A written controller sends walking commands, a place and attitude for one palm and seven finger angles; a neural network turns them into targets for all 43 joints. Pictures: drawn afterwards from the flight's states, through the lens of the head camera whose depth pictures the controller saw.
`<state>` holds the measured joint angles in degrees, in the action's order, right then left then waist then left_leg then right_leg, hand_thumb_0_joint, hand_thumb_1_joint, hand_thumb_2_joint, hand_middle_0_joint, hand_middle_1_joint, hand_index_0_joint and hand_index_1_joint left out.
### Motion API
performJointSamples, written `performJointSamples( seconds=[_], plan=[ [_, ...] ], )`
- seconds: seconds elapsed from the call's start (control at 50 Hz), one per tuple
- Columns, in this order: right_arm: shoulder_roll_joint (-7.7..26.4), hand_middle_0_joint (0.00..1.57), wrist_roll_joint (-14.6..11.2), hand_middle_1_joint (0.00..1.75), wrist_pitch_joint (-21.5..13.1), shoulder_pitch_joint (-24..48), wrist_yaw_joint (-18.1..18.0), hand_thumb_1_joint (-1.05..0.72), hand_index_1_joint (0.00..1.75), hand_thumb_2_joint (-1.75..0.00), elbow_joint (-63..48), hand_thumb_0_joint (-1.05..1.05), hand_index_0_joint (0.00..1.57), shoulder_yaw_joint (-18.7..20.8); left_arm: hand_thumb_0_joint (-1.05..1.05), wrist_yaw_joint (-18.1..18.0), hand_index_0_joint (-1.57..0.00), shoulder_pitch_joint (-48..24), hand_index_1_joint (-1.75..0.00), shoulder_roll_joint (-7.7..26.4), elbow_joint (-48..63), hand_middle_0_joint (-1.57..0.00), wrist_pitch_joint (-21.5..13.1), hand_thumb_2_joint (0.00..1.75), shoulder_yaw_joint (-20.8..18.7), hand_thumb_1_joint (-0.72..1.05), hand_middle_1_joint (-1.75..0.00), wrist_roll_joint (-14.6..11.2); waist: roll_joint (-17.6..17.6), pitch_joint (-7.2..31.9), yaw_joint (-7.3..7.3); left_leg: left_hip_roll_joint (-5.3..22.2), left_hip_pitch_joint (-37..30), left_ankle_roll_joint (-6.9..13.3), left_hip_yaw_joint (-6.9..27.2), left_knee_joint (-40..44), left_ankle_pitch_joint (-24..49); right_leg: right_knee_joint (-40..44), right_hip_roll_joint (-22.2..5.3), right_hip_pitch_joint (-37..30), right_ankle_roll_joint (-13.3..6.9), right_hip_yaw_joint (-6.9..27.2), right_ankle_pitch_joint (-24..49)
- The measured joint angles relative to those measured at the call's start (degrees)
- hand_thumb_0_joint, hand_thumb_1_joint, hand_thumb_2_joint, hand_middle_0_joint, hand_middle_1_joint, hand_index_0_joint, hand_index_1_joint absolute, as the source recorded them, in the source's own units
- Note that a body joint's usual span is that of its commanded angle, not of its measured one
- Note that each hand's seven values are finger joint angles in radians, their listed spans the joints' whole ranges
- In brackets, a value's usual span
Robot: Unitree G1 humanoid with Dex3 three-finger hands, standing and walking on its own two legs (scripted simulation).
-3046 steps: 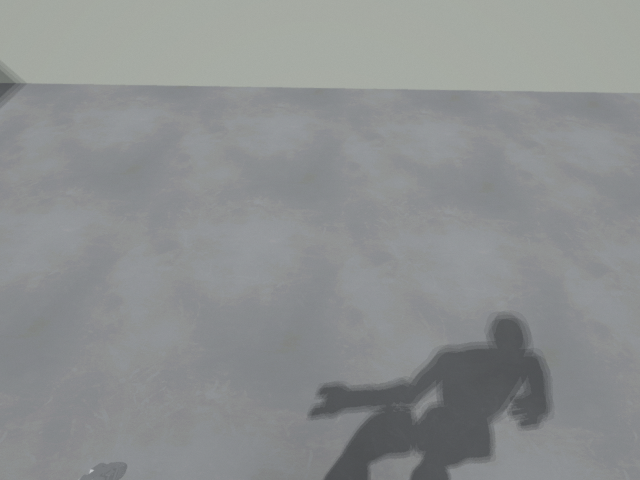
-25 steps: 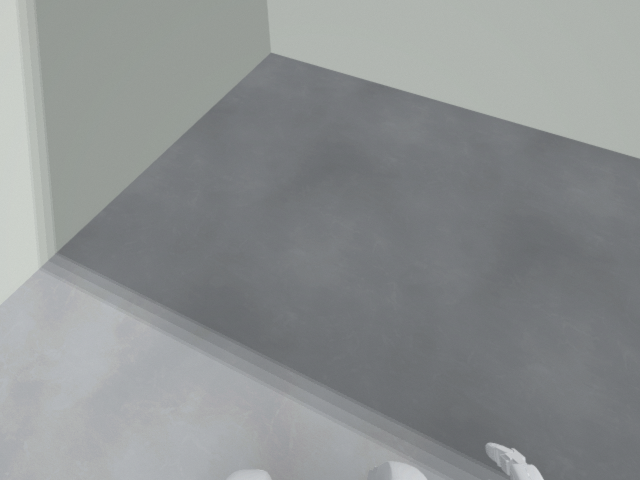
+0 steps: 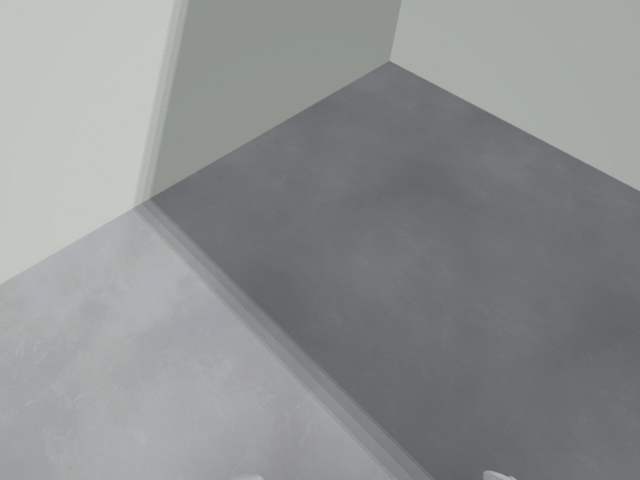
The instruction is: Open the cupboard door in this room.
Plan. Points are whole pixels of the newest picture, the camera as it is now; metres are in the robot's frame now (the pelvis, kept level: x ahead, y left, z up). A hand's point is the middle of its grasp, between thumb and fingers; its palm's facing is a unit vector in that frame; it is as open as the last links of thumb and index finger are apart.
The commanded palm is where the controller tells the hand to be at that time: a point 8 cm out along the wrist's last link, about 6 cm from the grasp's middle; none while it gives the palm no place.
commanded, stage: turn to face it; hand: left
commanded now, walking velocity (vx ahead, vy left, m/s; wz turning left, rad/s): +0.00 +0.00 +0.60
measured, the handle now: out of the picture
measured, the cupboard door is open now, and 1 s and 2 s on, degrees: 47 47 47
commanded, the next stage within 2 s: none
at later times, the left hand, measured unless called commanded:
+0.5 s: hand out of the picture +0.03 +0.16 -0.14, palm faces +0.28 -0.93 -0.25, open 7.4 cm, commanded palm none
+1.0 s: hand out of the picture -0.01 +0.19 -0.14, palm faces +0.56 -0.77 -0.30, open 7.4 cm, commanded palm none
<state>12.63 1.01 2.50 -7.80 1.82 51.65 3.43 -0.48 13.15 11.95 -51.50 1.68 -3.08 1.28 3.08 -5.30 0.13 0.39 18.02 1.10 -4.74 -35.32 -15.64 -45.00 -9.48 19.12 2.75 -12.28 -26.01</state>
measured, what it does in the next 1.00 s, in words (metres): steps on the spot, turning left: right foot, then left foot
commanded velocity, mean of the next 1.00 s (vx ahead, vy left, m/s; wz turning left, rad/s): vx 0.00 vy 0.00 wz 0.60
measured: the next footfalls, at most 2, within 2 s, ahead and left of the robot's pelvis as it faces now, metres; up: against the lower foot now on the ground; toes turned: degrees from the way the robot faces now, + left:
right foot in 0.28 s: +0.07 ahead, -0.15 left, +0.00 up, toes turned +6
left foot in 0.64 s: +0.00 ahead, +0.09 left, +0.00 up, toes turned +28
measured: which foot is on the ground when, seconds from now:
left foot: down 0.00-0.28, up 0.30-0.62, down 0.64-0.98, up 1.00-1.00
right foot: up 0.00-0.26, down 0.28-0.64, up 0.66-0.98, down 1.00-1.00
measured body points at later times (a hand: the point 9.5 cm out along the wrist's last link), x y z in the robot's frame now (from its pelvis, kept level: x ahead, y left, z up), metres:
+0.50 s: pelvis +0.01 -0.05 +0.02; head +0.05 -0.05 +0.47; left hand +0.02 +0.20 -0.12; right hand +0.15 -0.28 -0.13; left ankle -0.04 +0.07 -0.65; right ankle +0.03 -0.15 -0.72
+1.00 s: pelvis +0.03 -0.06 +0.01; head +0.07 -0.04 +0.45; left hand -0.04 +0.23 -0.12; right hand +0.22 -0.23 -0.15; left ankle -0.04 +0.07 -0.72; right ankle +0.09 -0.16 -0.73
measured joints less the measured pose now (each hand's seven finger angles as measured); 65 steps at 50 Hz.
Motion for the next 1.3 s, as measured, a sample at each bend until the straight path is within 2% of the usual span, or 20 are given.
performJointSamples(
  seconds=[0.06, 0.12, 0.2, 0.28, 0.34, 0.38, 0.42, 0.48, 0.58, 0.62, 0.64, 0.7, 0.78, 0.88, 0.98, 1.04, 1.08, 1.12, 1.18, 1.3],
  plan=[
    [-0.9, 0.20, 0.3, 0.29, -0.8, -0.4, -1.0, -0.90, 0.30, -0.90, -0.1, 0.01, 0.20, -0.4, 0.01, -0.4, -0.20, -1.4, -0.30, 1.5, -1.5, -0.20, 1.8, 0.90, -0.8, 0.91, -0.30, 0.1, 0.6, 0.0, -0.11, -0.5, 0.5, 0.4, 1.5, -0.9, -2.9, -13.5, 2.4, 5.8, 1.2, 6.5, -3.4],
    [-1.0, 0.20, 0.4, 0.29, -0.9, -1.2, -1.7, -0.90, 0.30, -0.90, 0.3, 0.01, 0.20, -0.6, 0.01, -0.1, -0.20, -2.8, -0.30, 2.0, -1.6, -0.20, 2.0, 0.90, -1.1, 0.91, -0.30, 0.0, -0.3, 0.2, -0.16, -0.7, -0.5, -0.5, 3.3, 2.2, -1.1, -16.7, 3.9, 8.4, 1.7, 9.5, -0.3],
    [-0.5, 0.20, 0.7, 0.29, -0.5, -2.2, -1.8, -0.90, 0.30, -0.90, 1.1, 0.01, 0.20, -0.5, 0.01, 0.0, -0.20, -4.0, -0.30, 1.9, -0.3, -0.20, 1.5, 0.90, -1.1, 0.91, -0.30, -0.2, -2.4, 0.3, 0.18, -0.5, -1.0, -1.1, 6.0, 4.4, 0.6, -8.3, 5.5, 6.6, 1.6, 10.6, 0.3],
    [0.1, 0.20, 0.4, 0.30, 0.5, -3.3, -1.5, -0.90, 0.30, -0.90, 1.4, 0.01, 0.20, 0.1, 0.01, 0.1, -0.20, -4.2, -0.30, 1.8, 1.5, -0.20, 0.1, 0.90, -0.8, 0.91, -0.30, -0.3, -3.7, 1.2, 0.71, -1.1, 1.0, -2.7, 9.0, 1.6, -0.3, 9.3, 6.8, -0.5, 0.7, 10.1, 6.1],
    [1.4, 0.20, 0.2, 0.30, 1.5, -2.8, -1.2, -0.90, 0.30, -0.90, 2.0, 0.01, 0.20, 1.1, 0.01, -0.4, -0.20, -4.5, -0.30, 0.6, 1.9, -0.20, -1.0, 0.90, -0.2, 0.91, -0.30, 0.2, -5.0, 0.3, 0.83, -1.9, 6.5, -2.8, 8.7, -13.6, -10.8, 9.1, 6.1, -1.1, -2.6, 7.9, 7.3],
    [2.0, 0.20, 0.2, 0.29, 2.1, -2.1, -0.8, -0.90, 0.30, -0.90, 2.5, 0.01, 0.20, 1.5, 0.01, -0.7, -0.20, -3.9, -0.30, -0.3, 2.0, -0.20, -1.1, 0.90, 0.3, 0.91, -0.30, 0.2, -5.1, -0.2, 0.99, -1.8, 9.8, -3.2, 6.8, -25.1, -11.1, 10.3, 5.3, -2.6, -3.3, 6.4, 7.7],
    [2.0, 0.20, 0.1, 0.29, 2.4, -1.6, -0.5, -0.90, 0.30, -0.90, 2.6, 0.01, 0.20, 1.6, 0.01, -0.9, -0.20, -3.1, -0.30, -0.8, 1.7, -0.20, -1.0, 0.90, 0.6, 0.91, -0.30, 0.3, -4.5, -0.2, 1.25, -0.9, 11.1, -3.9, 5.0, -29.8, -9.8, 12.4, 4.5, -4.1, -3.3, 5.0, 8.5],
    [1.6, 0.20, 0.0, 0.29, 2.5, -1.1, -0.2, -0.91, 0.30, -0.90, 2.4, 0.01, 0.19, 1.4, 0.01, -0.8, -0.20, -2.1, -0.30, -1.3, 1.2, -0.20, -1.0, 0.90, 1.0, 0.91, -0.30, 0.4, -2.9, -0.2, 1.33, 0.1, 9.7, -4.6, 2.7, -26.0, -9.5, 14.8, 3.2, -5.8, -3.1, 2.9, 9.3],
    [0.8, 0.20, -0.4, 0.29, 2.0, 0.4, 0.1, -0.91, 0.30, -0.90, 1.7, 0.01, 0.19, 0.7, 0.01, -0.4, -0.20, -0.9, -0.30, -1.2, 0.4, -0.20, -1.2, 0.90, 0.9, 0.90, -0.30, 0.7, -0.6, -0.8, 0.04, 0.6, 3.8, -4.2, 0.0, -11.0, -9.9, 13.5, 1.0, -6.0, -2.3, -0.5, 8.1],
    [0.6, 0.20, -0.4, 0.29, 1.4, 0.8, 0.2, -0.91, 0.30, -0.90, 1.0, 0.01, 0.19, 0.4, 0.01, -0.2, -0.20, -0.3, -0.30, -0.7, 0.0, -0.20, -1.0, 0.90, 0.5, 0.90, -0.30, 0.5, 0.0, -0.7, -0.29, 0.4, 0.5, -3.6, -0.8, -2.9, -5.7, 10.7, 0.0, -5.1, -1.5, -1.9, 6.5],
    [1.0, 0.20, -0.3, 0.29, 0.8, 0.7, 0.3, -0.91, 0.30, -0.90, 0.3, 0.01, 0.19, 0.3, 0.01, 0.0, -0.20, 0.4, -0.30, -0.5, 0.0, -0.20, -0.7, 0.90, 0.2, 0.90, -0.30, 0.3, -0.5, -0.1, -0.31, 0.8, -0.9, -2.1, -0.1, 1.3, -1.3, 8.0, -0.1, -3.8, -1.0, -2.6, 5.2],
    [0.1, 0.20, 0.2, 0.29, -0.5, 1.3, -0.4, -0.90, 0.30, -0.90, -0.4, 0.01, 0.20, 0.0, 0.01, -0.1, -0.20, -0.3, -0.30, 1.4, -1.1, -0.20, 1.4, 0.90, -0.5, 0.91, -0.30, 0.1, 0.6, -0.2, -0.44, -0.3, 1.4, 0.7, 1.2, -1.8, -2.5, -7.6, 1.1, 3.0, 1.0, 3.8, -4.8],
    [-0.6, 0.20, 0.4, 0.29, -1.0, 0.1, -1.6, -0.90, 0.30, -0.90, -0.4, 0.01, 0.20, -0.5, 0.01, -0.1, -0.20, -2.1, -0.30, 2.6, -1.9, -0.20, 2.2, 0.90, -1.3, 0.91, -0.30, 0.1, -0.1, 0.1, -0.43, -0.9, 0.5, 0.1, 3.8, 1.5, -1.3, -17.6, 3.7, 8.4, 1.8, 9.0, -0.8],
    [-0.5, 0.20, 0.6, 0.29, -0.5, -1.4, -1.7, -0.90, 0.30, -0.90, 0.5, 0.01, 0.20, -0.7, 0.01, 0.1, -0.20, -3.9, -0.30, 2.6, -0.2, -0.20, 1.6, 0.90, -1.3, 0.91, -0.30, -0.1, -2.3, 0.3, -0.12, -1.3, -0.6, -0.3, 7.2, 4.9, 1.0, -9.4, 5.5, 7.0, 1.8, 10.9, 0.7],
    [-0.1, 0.20, 0.4, 0.30, 0.6, -2.8, -1.5, -0.90, 0.30, -0.90, 1.1, 0.01, 0.20, 0.0, 0.01, 0.0, -0.20, -4.8, -0.30, 2.0, 1.8, -0.20, 0.2, 0.90, -0.8, 0.91, -0.30, -0.3, -3.9, 0.9, 0.71, -2.3, 1.2, -2.0, 10.8, 2.4, 0.1, 9.1, 7.5, -0.8, 0.8, 10.5, 6.2],
    [1.1, 0.20, 0.1, 0.30, 1.3, -2.7, -1.2, -0.90, 0.30, -0.90, 1.8, 0.01, 0.20, 1.0, 0.01, -0.5, -0.20, -5.0, -0.30, 0.5, 2.2, -0.20, -1.1, 0.90, -0.2, 0.91, -0.30, 0.2, -5.5, 0.5, 0.94, -2.7, 5.9, -2.3, 10.4, -10.8, -9.6, 10.3, 7.1, -2.2, -2.5, 8.3, 7.0],
    [1.8, 0.20, 0.2, 0.29, 1.9, -2.2, -1.0, -0.90, 0.30, -0.90, 2.4, 0.01, 0.20, 1.4, 0.01, -0.8, -0.20, -4.4, -0.30, -0.5, 2.2, -0.20, -1.3, 0.90, 0.3, 0.91, -0.30, 0.2, -5.7, -0.1, 1.11, -2.5, 9.3, -3.0, 8.2, -22.9, -11.3, 11.0, 6.1, -3.6, -3.1, 6.8, 6.7],
    [1.9, 0.20, 0.1, 0.29, 2.2, -1.7, -0.7, -0.90, 0.30, -0.90, 2.6, 0.01, 0.20, 1.6, 0.01, -0.9, -0.20, -3.6, -0.30, -1.2, 2.0, -0.20, -1.2, 0.90, 0.6, 0.91, -0.30, 0.3, -5.1, -0.4, 1.35, -1.5, 10.7, -3.8, 5.9, -28.4, -10.6, 12.7, 5.1, -5.2, -3.1, 5.5, 7.2],
    [1.5, 0.20, -0.1, 0.29, 2.3, -1.0, -0.3, -0.91, 0.30, -0.90, 2.5, 0.01, 0.20, 1.3, 0.01, -0.8, -0.20, -2.5, -0.30, -1.8, 1.3, -0.20, -1.2, 0.90, 1.0, 0.90, -0.30, 0.4, -3.2, -0.7, 1.37, -0.3, 9.3, -4.5, 3.1, -24.4, -10.3, 14.7, 3.4, -7.0, -2.8, 3.6, 7.6],
    [0.8, 0.20, -0.3, 0.29, 1.5, 1.1, 0.1, -0.91, 0.30, -0.90, 1.4, 0.01, 0.19, 0.4, 0.01, -0.3, -0.20, -0.4, -0.30, -1.0, 0.2, -0.20, -1.2, 0.90, 0.5, 0.91, -0.30, 0.5, -0.4, -1.4, -0.07, 0.0, 2.1, -3.6, -0.4, -5.0, -6.9, 11.4, 0.5, -7.2, -1.3, -0.5, 4.9]
  ],
)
